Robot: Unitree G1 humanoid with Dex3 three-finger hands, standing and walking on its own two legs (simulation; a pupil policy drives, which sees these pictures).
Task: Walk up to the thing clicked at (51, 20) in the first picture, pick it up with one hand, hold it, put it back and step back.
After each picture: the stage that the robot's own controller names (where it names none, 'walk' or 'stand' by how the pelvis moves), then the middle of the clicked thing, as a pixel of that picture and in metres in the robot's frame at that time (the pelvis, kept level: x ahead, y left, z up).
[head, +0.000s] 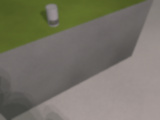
stand; (52, 15) +0.86 +0.19 -0.04
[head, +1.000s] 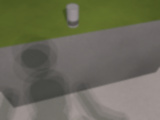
rise first; (72, 15) +0.80 +0.12 -0.03
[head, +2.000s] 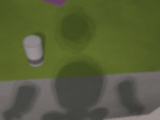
rise first; (34, 51) +0.48 +0.20 -0.01
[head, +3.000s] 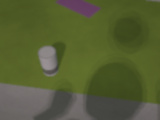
stand; (49, 61) +0.45 +0.16 -0.01
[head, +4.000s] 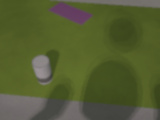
stand; (43, 70) +0.43 +0.18 -0.04
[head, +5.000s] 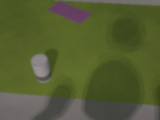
stand; (41, 68) +0.44 +0.19 -0.04
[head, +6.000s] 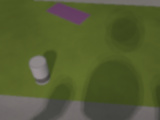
stand; (40, 70) +0.43 +0.19 -0.04
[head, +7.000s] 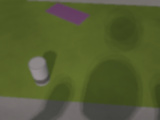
rise first; (39, 71) +0.43 +0.19 -0.04
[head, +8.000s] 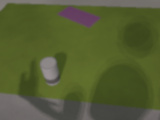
rise first; (50, 71) +0.43 +0.18 -0.04
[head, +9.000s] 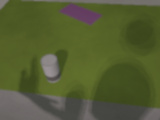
go down; (51, 68) +0.44 +0.18 -0.04
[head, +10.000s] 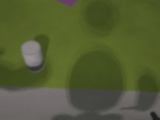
go down; (33, 57) +0.46 +0.16 -0.02
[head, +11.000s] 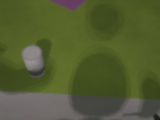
go down; (34, 62) +0.44 +0.17 -0.01
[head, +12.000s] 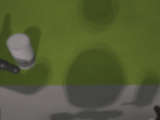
close in; (22, 52) +0.44 +0.18 +0.03
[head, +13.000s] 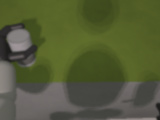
lift; (22, 48) +0.45 +0.18 +0.04
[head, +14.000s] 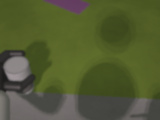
lift; (20, 76) +0.34 +0.21 +0.07
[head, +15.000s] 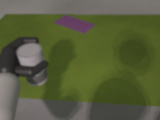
lift; (33, 65) +0.33 +0.16 +0.16
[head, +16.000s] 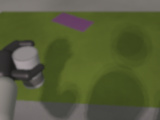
hold; (29, 68) +0.32 +0.17 +0.15
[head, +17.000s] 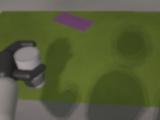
hold; (31, 68) +0.33 +0.17 +0.14
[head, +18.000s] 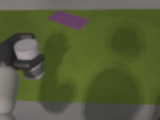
crouch; (30, 60) +0.36 +0.17 +0.14
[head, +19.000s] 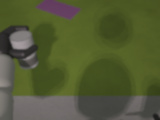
lower; (25, 50) +0.43 +0.18 +0.10
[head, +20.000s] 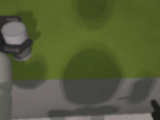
lower; (18, 42) +0.47 +0.18 +0.04
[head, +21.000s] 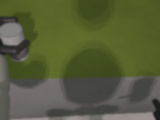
lower; (15, 43) +0.47 +0.18 +0.04
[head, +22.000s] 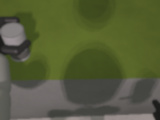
lower; (16, 43) +0.47 +0.18 +0.04
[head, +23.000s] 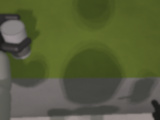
rest; (17, 40) +0.47 +0.18 +0.04
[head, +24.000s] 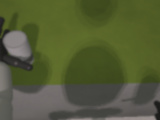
withdraw; (20, 50) +0.44 +0.18 +0.03
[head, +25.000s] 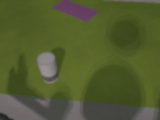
sink last; (48, 68) +0.42 +0.16 +0.00
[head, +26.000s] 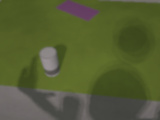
stand; (50, 62) +0.46 +0.17 +0.00
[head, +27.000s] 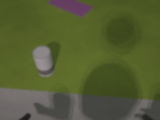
stand; (44, 61) +0.45 +0.17 +0.00
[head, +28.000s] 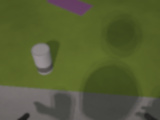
stand; (43, 59) +0.45 +0.17 +0.01
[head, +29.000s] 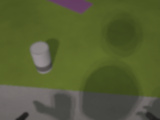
stand; (42, 58) +0.45 +0.18 +0.02
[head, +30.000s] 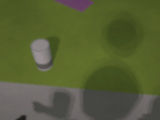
stand; (42, 55) +0.46 +0.17 +0.02
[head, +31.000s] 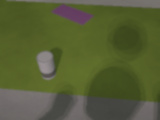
stand; (46, 65) +0.47 +0.17 -0.03
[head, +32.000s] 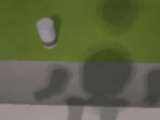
walk; (47, 33) +0.55 +0.16 -0.02
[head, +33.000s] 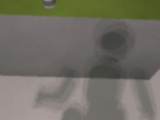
walk; out of the picture +0.84 +0.18 -0.01
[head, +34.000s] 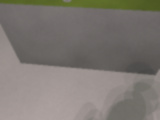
stand; out of the picture +1.09 +0.16 -0.02
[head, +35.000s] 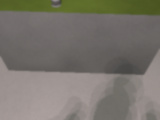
stand; out of the picture +1.06 +0.18 -0.04
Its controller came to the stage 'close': yes
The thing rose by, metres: 0.21
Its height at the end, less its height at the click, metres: +0.00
